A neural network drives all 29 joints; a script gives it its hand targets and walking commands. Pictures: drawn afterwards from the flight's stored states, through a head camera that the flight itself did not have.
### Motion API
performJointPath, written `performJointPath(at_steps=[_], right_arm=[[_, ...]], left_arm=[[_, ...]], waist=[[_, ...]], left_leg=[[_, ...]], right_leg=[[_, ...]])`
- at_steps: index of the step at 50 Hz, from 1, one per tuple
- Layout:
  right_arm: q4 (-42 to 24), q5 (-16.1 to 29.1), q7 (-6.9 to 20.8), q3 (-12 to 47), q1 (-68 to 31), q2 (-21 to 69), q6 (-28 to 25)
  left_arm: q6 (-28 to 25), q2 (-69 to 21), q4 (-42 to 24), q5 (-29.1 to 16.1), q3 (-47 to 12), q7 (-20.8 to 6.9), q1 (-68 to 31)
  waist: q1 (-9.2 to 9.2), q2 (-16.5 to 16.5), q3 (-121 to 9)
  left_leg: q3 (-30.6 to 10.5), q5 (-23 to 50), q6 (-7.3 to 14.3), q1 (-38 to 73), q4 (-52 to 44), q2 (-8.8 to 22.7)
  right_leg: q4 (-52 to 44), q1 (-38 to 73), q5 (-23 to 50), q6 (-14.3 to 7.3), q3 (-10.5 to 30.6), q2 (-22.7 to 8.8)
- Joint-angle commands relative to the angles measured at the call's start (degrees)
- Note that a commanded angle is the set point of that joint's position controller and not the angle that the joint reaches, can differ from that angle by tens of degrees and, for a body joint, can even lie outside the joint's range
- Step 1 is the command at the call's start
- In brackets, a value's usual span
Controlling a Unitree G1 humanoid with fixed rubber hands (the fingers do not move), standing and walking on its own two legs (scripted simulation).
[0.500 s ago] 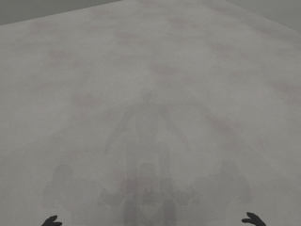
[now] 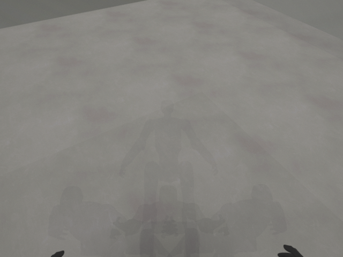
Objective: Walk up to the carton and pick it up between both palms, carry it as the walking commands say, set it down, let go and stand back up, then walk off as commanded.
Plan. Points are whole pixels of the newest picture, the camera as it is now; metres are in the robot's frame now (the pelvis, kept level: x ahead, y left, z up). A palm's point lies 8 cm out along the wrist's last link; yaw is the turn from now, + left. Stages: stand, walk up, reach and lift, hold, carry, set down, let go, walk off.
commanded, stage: stand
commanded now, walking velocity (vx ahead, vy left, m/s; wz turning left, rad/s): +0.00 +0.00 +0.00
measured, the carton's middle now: out of the picture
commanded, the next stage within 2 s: walk up in 0.80 s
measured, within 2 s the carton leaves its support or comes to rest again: neither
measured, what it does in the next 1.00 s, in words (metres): stands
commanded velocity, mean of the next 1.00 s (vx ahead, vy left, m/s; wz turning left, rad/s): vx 0.01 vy -0.01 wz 0.00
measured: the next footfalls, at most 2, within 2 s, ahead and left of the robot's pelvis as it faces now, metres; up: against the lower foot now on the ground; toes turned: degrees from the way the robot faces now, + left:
left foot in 1.38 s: +0.02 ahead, +0.12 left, +0.00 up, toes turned +17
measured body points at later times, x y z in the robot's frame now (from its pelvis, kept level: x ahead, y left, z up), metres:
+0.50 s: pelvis +0.01 -0.01 +0.00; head +0.02 +0.00 +0.45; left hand +0.10 +0.30 -0.13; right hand +0.11 -0.32 -0.12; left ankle +0.01 +0.13 -0.75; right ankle +0.00 -0.12 -0.75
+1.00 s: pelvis +0.01 -0.01 +0.00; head +0.02 -0.01 +0.45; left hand +0.11 +0.30 -0.13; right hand +0.11 -0.33 -0.12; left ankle +0.01 +0.13 -0.75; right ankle +0.00 -0.12 -0.75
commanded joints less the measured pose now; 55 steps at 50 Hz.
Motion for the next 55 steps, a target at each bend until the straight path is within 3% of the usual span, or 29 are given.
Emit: performJointPath(at_steps=[1, 2, 6, 7, 10, 13, 15, 16, 17, 19, 23, 27, 28, 29, 31, 33, 34, 38, 39, 44, 46, 47, 49, 50, 51, 52, 53, 54, 55], right_arm=[[-2.9, 0.3, -0.7, -1.6, -0.7, -9.8, -0.8], [-2.7, 0.3, -0.6, -1.5, -2.2, -10.0, -0.7], [-1.5, 0.1, -0.3, -1.5, -1.1, -11.0, -0.3], [-2.5, 0.3, -0.3, -2.5, -3.0, -13.3, -0.6], [-3.1, -0.1, -0.2, -1.4, -4.1, -9.9, -0.6], [-2.2, -0.1, -0.5, -2.5, -1.7, -12.6, -0.7], [-2.6, -0.1, -0.3, -2.3, -2.1, -12.1, -0.9], [-2.7, 0.6, -0.3, -2.1, -0.5, -11.3, -1.0], [-2.6, -0.2, -0.3, -2.4, -1.6, -12.3, -0.9], [-2.3, 0.1, -0.6, -2.5, -0.8, -11.8, -0.5], [-3.5, 0.1, -0.6, -1.5, -2.9, -9.7, -0.1], [-2.4, 0.1, -0.6, -1.8, -2.5, -11.0, -0.3], [-2.5, 0.5, -0.6, -2.3, -3.2, -12.6, -0.5], [-2.5, -0.2, -0.4, -2.2, -1.9, -12.4, -0.2], [-2.1, -0.1, -0.8, -2.1, -1.1, -12.8, -0.3], [-1.6, 0.4, -0.9, -1.8, -1.0, -11.5, -0.3], [-1.8, 0.2, -0.7, -1.9, -0.8, -12.0, -0.9], [-3.1, -0.1, -0.7, -1.8, -2.4, -10.6, -0.1], [-3.6, -0.1, -0.6, -2.1, -3.6, -12.5, -0.7], [-2.8, 0.2, -1.0, -1.9, -2.5, -11.6, -0.4], [-3.1, -0.1, -0.7, -1.5, -2.3, -11.3, -0.3], [-3.1, 0.3, -0.5, -1.7, -1.1, -11.9, -0.5], [-2.0, -0.1, -0.4, -2.0, -0.3, -11.5, -0.4], [-1.2, -0.7, -2.6, -3.8, 0.3, -10.4, 2.4], [-4.4, -1.4, -0.9, -4.2, 2.5, -10.1, 3.1], [-5.5, -1.1, -0.2, -4.4, 0.5, -9.5, 3.2], [-7.3, -0.8, -0.1, -3.9, -0.2, -7.8, 3.3], [-8.5, -0.9, 0.0, -3.2, -0.8, -5.8, 3.2], [-10.5, -0.7, 0.0, -2.8, -2.2, -3.3, 3.9]], left_arm=[[-0.8, 11.1, -3.1, 0.3, 2.0, 0.4, -3.4], [-0.6, 10.4, -3.6, -0.1, 2.1, 0.7, -2.8], [-0.6, 11.8, -2.5, 0.2, 2.0, 0.5, -2.8], [-0.4, 10.7, -2.9, 0.1, 1.6, 0.3, -3.2], [-0.6, 11.5, -2.6, 0.0, 2.4, 0.6, -3.1], [-0.8, 9.6, -2.1, 0.1, 2.1, 0.5, -1.7], [-0.4, 9.6, -2.4, 0.2, 2.0, 0.4, -2.3], [-0.4, 10.5, -2.4, -0.1, 2.1, 0.5, -2.1], [-0.8, 9.9, -1.9, -0.1, 1.9, 0.3, -1.1], [-1.0, 12.0, -2.3, 0.1, 2.2, 0.6, -3.2], [-0.6, 12.3, -2.7, 0.0, 2.6, 0.7, -3.1], [-0.2, 12.4, -3.2, 0.0, 3.1, 0.7, -3.5], [-0.5, 11.1, -2.3, -0.2, 2.6, 0.5, -1.5], [-0.5, 11.4, -2.2, -0.1, 2.7, 0.5, -2.1], [-0.6, 10.7, -2.0, -0.4, 2.6, 0.7, -1.6], [0.0, 11.7, -2.7, -0.4, 2.9, 0.7, -3.4], [-0.4, 9.3, -3.3, -0.1, 2.4, 0.6, -1.4], [0.0, 13.4, -2.9, 0.1, 2.6, 0.6, -3.5], [-0.1, 11.2, -2.8, -0.5, 2.7, 0.4, -1.6], [-0.7, 10.5, -2.9, -0.3, 2.0, 0.6, -2.4], [-0.7, 12.2, -2.9, -0.4, 2.6, 0.5, -2.5], [-0.4, 10.5, -2.6, -0.2, 1.8, 0.5, -2.0], [-0.4, 12.2, -1.8, 0.0, 2.6, 0.6, -1.2], [2.4, 5.9, -3.1, -0.5, 3.5, 0.2, -1.8], [2.8, 5.8, -4.8, -0.3, 3.1, 1.6, 2.1], [2.4, 6.4, -5.1, -0.2, 3.2, 2.3, 3.7], [2.8, 7.7, -4.5, -0.6, 3.1, 2.7, 6.1], [3.2, 8.5, -4.8, -0.6, 3.5, 3.0, 7.0], [3.3, 8.8, -4.4, -0.5, 3.7, 3.3, 9.6]], waist=[[-0.76, 1.1, -4.3], [0.38, 4.0, -4.8], [-0.18, -1.7, -3.1], [-0.02, 2.8, -3.6], [0.27, -2.2, -3.8], [0.19, 0.8, -4.9], [-0.08, -1.9, -5.1], [-0.96, -0.4, -5.3], [0.55, 2.0, -5.2], [-0.56, -0.2, -6.0], [-0.18, 3.8, -5.2], [0.60, 0.6, -6.0], [0.63, 3.7, -6.2], [0.23, -0.2, -4.9], [-0.11, 1.9, -4.4], [0.23, -2.6, -2.7], [0.89, 1.6, -4.9], [-0.26, -2.2, -5.4], [1.07, 2.4, -8.0], [0.09, -0.3, -5.9], [0.09, 0.2, -6.2], [-0.74, 3.7, -5.8], [-0.25, 0.7, -3.7], [0.74, -3.7, -1.4], [0.74, 9.2, 3.2], [1.73, 7.6, 2.1], [2.16, -0.3, 0.0], [2.74, -3.0, -3.6], [4.74, -9.7, -6.2]], left_leg=[[-5.1, 5.9, 1.9, 0.1, -4.0, 6.3], [-4.6, 8.8, 1.3, 0.0, -2.9, 6.4], [-4.8, 3.4, 1.6, 0.2, -3.5, 6.0], [-4.0, 2.9, 1.3, 0.1, -3.0, 6.0], [-4.9, 5.1, 1.1, 0.4, -4.2, 5.9], [-5.7, 6.4, 2.0, 1.2, -4.0, 6.6], [-4.7, 8.4, 1.4, 2.0, -2.5, 6.7], [-4.9, 8.3, 1.1, 0.8, -2.8, 6.2], [-5.1, 9.7, 1.3, 1.8, -3.3, 6.6], [-4.9, 10.7, 1.3, 1.7, -2.9, 6.2], [-4.2, 9.5, 1.6, 1.0, -2.4, 6.3], [-4.7, 8.6, 1.4, 1.2, -3.3, 6.3], [-4.5, 8.7, 1.5, 2.0, -2.4, 6.5], [-4.6, 8.6, 1.1, 2.1, -3.1, 6.4], [-5.0, 8.6, 1.4, 1.5, -3.7, 6.5], [-5.1, 7.8, 1.0, 0.2, -4.7, 6.7], [-4.7, 7.8, 1.5, 0.3, -3.2, 6.8], [-4.5, 11.4, 1.5, 1.8, -3.0, 6.7], [-4.2, 11.7, 1.6, 2.8, -2.4, 6.6], [-4.4, 12.5, 1.6, 3.7, -3.0, 7.1], [-4.3, 11.9, 1.2, 2.8, -2.9, 6.7], [-4.5, 9.3, 1.1, 1.5, -3.2, 6.3], [-4.2, 7.6, 0.8, 1.7, -3.8, 6.3], [-4.0, 1.1, 0.9, 4.3, -1.5, 10.6], [-8.1, 19.5, 4.6, -6.3, 1.9, 7.6], [-6.4, 26.4, 5.2, -9.9, 5.3, 6.2], [-4.1, 23.5, 4.1, -11.8, 10.6, 3.7], [1.0, 12.8, 3.0, -17.8, 15.6, 1.8], [3.1, -14.4, 1.4, -22.2, 25.7, -0.8]], right_leg=[[-4.0, 0.8, 2.7, -2.1, 6.0, -7.2], [-4.1, 1.2, 4.7, -2.0, 6.0, -6.8], [-5.5, -0.2, 0.3, -1.8, 6.2, -6.5], [-5.5, -0.2, 1.1, -1.5, 6.2, -6.7], [-5.0, 0.5, 1.4, -1.4, 5.3, -6.5], [-4.5, 0.8, 1.9, -1.7, 5.3, -6.7], [-4.2, 0.7, 5.6, -2.1, 5.3, -6.7], [-4.3, 1.4, 6.8, -2.1, 5.6, -7.2], [-3.4, 1.7, 6.1, -2.2, 6.0, -7.3], [-3.9, 3.0, 8.1, -1.7, 5.5, -6.9], [-4.1, 3.3, 9.5, -2.1, 6.3, -6.9], [-4.5, 3.2, 6.3, -2.0, 5.6, -7.2], [-4.7, 2.6, 8.9, -1.8, 6.6, -7.2], [-4.3, 1.7, 7.8, -1.6, 5.3, -6.9], [-4.5, 1.6, 8.1, -1.6, 5.7, -6.9], [-4.6, 1.4, 6.2, -1.8, 5.3, -6.7], [-4.9, 3.2, 6.7, -1.8, 6.6, -7.4], [-4.1, 2.8, 9.5, -1.4, 5.1, -6.7], [-4.5, 4.1, 10.8, -1.8, 5.5, -7.0], [-4.5, 1.7, 9.2, -1.7, 6.0, -6.6], [-4.6, 2.5, 8.8, -1.2, 5.3, -6.2], [-4.7, 2.6, 8.6, -1.4, 5.3, -6.8], [-5.7, 1.4, 6.3, -1.9, 6.2, -7.0], [5.9, -7.0, -0.4, -1.3, 0.1, -4.2], [8.6, -5.0, -0.9, 1.0, -1.6, -3.6], [8.2, -0.6, 1.8, 0.4, -1.1, -4.8], [5.8, 3.0, 7.7, -0.8, 1.2, -8.0], [3.5, 10.1, 16.4, -4.1, 4.2, -13.5], [-0.9, 11.0, 19.5, -8.7, 11.2, -21.3]])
